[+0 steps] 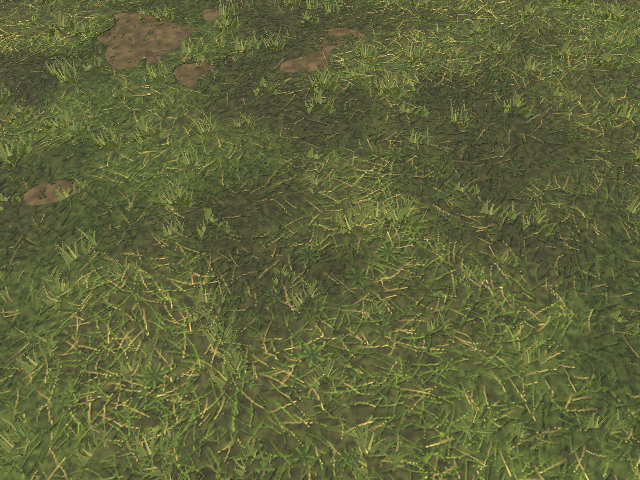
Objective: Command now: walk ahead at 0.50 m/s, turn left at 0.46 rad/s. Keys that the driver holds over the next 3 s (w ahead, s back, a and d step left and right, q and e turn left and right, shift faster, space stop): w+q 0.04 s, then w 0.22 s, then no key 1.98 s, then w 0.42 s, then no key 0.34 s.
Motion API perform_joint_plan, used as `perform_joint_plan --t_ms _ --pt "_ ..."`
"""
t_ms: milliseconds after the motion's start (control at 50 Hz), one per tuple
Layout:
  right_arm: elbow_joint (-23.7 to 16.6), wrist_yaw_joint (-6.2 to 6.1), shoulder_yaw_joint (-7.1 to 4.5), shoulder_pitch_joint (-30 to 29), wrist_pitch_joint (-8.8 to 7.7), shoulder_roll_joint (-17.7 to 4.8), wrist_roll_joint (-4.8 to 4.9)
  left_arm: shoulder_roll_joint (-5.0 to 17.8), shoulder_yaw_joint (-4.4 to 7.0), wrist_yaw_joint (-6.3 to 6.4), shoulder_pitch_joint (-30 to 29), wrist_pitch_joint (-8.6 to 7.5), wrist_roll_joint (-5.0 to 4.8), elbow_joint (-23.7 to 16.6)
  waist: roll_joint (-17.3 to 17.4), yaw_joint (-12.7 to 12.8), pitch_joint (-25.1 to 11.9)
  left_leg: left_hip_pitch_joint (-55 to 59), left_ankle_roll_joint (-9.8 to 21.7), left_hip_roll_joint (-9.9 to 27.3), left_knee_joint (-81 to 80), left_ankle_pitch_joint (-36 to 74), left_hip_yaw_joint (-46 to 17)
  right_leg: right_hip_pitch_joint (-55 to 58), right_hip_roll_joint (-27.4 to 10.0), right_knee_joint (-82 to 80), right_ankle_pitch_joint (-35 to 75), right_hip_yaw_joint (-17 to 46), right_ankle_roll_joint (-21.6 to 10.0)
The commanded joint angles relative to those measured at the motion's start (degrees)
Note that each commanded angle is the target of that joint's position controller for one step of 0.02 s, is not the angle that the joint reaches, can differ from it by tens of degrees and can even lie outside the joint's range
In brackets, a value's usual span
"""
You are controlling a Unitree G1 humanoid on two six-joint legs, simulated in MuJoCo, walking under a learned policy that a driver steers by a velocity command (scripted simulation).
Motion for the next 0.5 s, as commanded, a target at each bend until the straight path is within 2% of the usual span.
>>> perform_joint_plan --t_ms 20,60,80,120,180,240,260,280,320,340,360,380,400,420,440,460,480,500 --pt "-3.5 -0.79 -1.15 3.9 -0.33 -5.7 -0.82 8.3 2.06 0.23 -4.3 -2.31 0.97 -6.9 -0.7 -0.7 -5.9 19.7 12.3 16.3 -15.7 7.1 -25.1 -20.0 -5.8 -1.2 4.2 4.1 0.4" --pt "-4.3 -1.23 -1.21 2.9 -0.20 -6.2 -0.63 6.8 2.00 0.53 -1.9 -0.91 1.35 -7.0 1.4 1.4 -5.1 14.1 12.5 15.3 -17.4 11.1 -21.8 -17.2 -6.9 -6.9 4.5 3.1 2.1" --pt "-4.3 -1.54 -1.28 3.3 -0.28 -6.6 -0.62 6.0 1.77 0.68 -1.9 -0.32 1.40 -7.0 2.1 1.4 -4.6 11.8 12.3 14.8 -18.1 13.3 -19.4 -16.7 -7.0 -9.8 6.2 2.0 3.0" --pt "-3.8 -2.18 -1.60 5.0 -0.33 -7.9 -0.47 4.6 1.21 0.89 -5.3 0.22 1.58 -8.1 2.8 0.3 -3.7 9.1 11.0 13.3 -19.1 15.1 -15.3 -16.1 -6.9 -17.9 13.6 0.7 4.3" --pt "-2.9 -2.54 -1.54 7.8 -0.07 -8.1 -0.02 3.3 0.54 0.49 -11.3 -0.04 1.28 -9.4 3.7 -2.7 -3.0 7.9 7.7 10.5 -18.7 11.0 -11.1 -12.2 -5.0 -30.8 27.5 -0.3 4.2" --pt "-1.7 -2.44 -1.38 10.8 0.18 -8.2 0.08 4.0 0.53 -0.19 -15.7 -0.52 0.46 -10.8 4.5 -4.9 -2.0 11.6 7.1 12.4 -17.7 6.5 -13.0 -12.0 -3.8 -36.7 31.5 -0.3 3.5" --pt "-1.4 -2.41 -1.35 11.5 0.33 -8.2 0.13 4.5 0.60 -0.46 -16.9 -0.71 0.38 -11.3 4.5 -5.2 -1.6 14.0 7.0 13.4 -16.5 6.4 -14.0 -13.1 -3.7 -38.0 30.1 0.0 2.9" --pt "-1.1 -2.52 -1.29 12.0 0.63 -8.1 0.03 5.0 0.74 -0.73 -17.7 -0.98 0.71 -11.8 4.4 -5.2 -1.1 16.5 6.5 14.0 -14.2 10.1 -14.7 -14.0 -3.2 -39.6 28.3 0.0 2.1" --pt "-0.6 -2.94 -1.31 12.4 1.42 -8.1 -0.32 6.0 1.17 -1.19 -16.2 -1.62 1.45 -11.8 5.2 -4.0 -2.3 21.1 4.8 14.8 -9.0 19.1 -15.8 -12.4 -2.0 -42.1 25.2 -0.4 0.3" --pt "-0.8 -3.13 -1.27 11.5 1.74 -8.1 -0.38 6.5 1.46 -1.25 -13.3 -1.94 1.74 -11.0 5.7 -2.2 -3.8 22.0 3.5 14.1 -5.4 24.7 -15.4 -8.6 -1.0 -44.0 26.0 -1.2 -0.9" --pt "-1.4 -3.26 -1.00 10.4 1.87 -7.6 -0.46 7.7 2.01 -1.12 -8.2 -2.22 2.27 -9.5 5.4 0.5 -6.9 21.1 1.7 11.5 0.4 30.4 -13.9 -0.6 -0.8 -45.9 32.3 -1.9 -2.4" --pt "-2.8 -3.34 -0.18 9.7 1.67 -5.7 -1.27 10.9 2.67 -0.90 -1.3 -2.49 3.17 -8.6 2.3 3.2 -14.1 14.8 -0.9 8.2 11.2 23.0 -11.7 13.4 -8.0 -41.6 51.6 4.0 -5.7" --pt "-1.9 -3.09 1.09 18.6 0.93 -2.0 -1.32 13.9 3.32 -0.72 4.4 -1.61 3.43 -7.5 -10.9 2.6 -23.4 -2.6 -5.5 1.0 32.2 -8.0 -7.9 35.0 -22.4 -38.0 67.5 19.4 -16.2" --pt "-0.5 -2.65 0.91 21.2 0.83 -4.2 -0.46 9.9 2.57 -1.07 7.5 -0.44 1.33 -5.9 -14.6 3.5 -29.2 -8.8 -6.8 0.2 40.3 -31.9 -10.4 38.3 -26.3 -40.5 61.5 28.8 -19.6" --pt "-1.1 -2.64 -0.23 16.6 1.33 -8.4 0.44 8.7 2.11 -1.21 4.4 0.35 0.52 -6.6 -8.4 4.3 -22.0 -12.3 -7.3 2.7 44.2 -30.0 -11.4 31.5 -23.5 -42.9 50.8 25.1 -16.9" --pt "-2.4 -2.96 -0.24 11.4 2.15 -8.0 0.40 7.3 1.49 -1.02 -0.5 0.99 0.91 -7.5 -4.3 3.4 -15.8 -13.5 -7.6 5.0 42.9 -26.7 -8.9 23.9 -20.6 -44.8 44.8 20.1 -14.2" --pt "-3.0 -3.26 -0.23 9.1 3.10 -7.1 -0.21 5.5 0.60 -1.06 -4.8 1.28 1.35 -7.7 -2.7 1.6 -10.6 -12.2 -8.0 7.2 38.3 -24.0 -7.6 15.1 -18.4 -47.2 42.3 16.1 -13.3" --pt "-3.2 -3.64 -0.34 9.0 4.11 -6.2 -0.70 4.6 0.22 -1.05 -7.5 1.38 1.74 -7.7 -4.2 -0.3 -8.8 -7.6 -8.1 9.3 33.0 -21.7 -7.2 8.3 -16.4 -49.2 39.5 13.5 -12.1"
